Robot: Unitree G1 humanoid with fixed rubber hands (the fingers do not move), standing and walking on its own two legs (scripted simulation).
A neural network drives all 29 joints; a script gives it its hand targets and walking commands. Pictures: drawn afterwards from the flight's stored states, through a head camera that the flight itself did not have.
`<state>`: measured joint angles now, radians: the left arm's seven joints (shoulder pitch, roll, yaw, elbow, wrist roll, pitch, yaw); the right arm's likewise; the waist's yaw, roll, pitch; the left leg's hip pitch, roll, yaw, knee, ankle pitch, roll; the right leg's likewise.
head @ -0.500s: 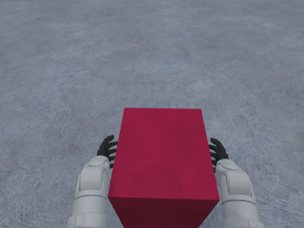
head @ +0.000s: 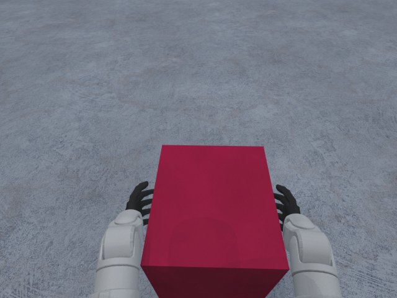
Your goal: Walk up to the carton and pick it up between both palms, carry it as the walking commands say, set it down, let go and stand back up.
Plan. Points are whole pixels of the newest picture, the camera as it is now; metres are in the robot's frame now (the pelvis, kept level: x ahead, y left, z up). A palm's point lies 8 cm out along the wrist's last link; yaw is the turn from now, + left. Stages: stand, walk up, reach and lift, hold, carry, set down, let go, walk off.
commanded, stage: hold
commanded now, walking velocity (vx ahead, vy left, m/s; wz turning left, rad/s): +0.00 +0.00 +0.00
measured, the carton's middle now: (211, 228) +0.28 +0.00 -0.04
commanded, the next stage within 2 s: carry in 0.34 s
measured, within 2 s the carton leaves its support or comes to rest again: neither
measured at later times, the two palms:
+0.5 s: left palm (145, 197) +0.30 +0.14 +0.05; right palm (299, 212) +0.27 -0.18 +0.04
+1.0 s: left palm (239, 132) +0.50 -0.07 +0.06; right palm (373, 174) +0.36 -0.36 +0.06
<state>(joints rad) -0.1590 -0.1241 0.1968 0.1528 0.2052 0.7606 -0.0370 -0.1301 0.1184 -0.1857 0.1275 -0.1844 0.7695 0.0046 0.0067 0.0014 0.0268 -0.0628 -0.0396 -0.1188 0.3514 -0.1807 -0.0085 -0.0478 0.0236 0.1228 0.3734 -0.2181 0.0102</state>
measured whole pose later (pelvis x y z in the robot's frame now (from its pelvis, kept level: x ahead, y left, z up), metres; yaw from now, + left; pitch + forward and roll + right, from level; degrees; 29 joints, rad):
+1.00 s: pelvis +0.19 -0.10 -0.02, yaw -21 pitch +6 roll -2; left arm -0.20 -0.14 0.13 -0.23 0.10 1.18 0.06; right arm -0.13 0.11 -0.19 -0.32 -0.04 1.21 -0.10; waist -0.03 0.04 -0.16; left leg -0.32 0.16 0.11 1.00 -0.52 -0.10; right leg -0.42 0.06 -0.17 0.58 -0.26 -0.12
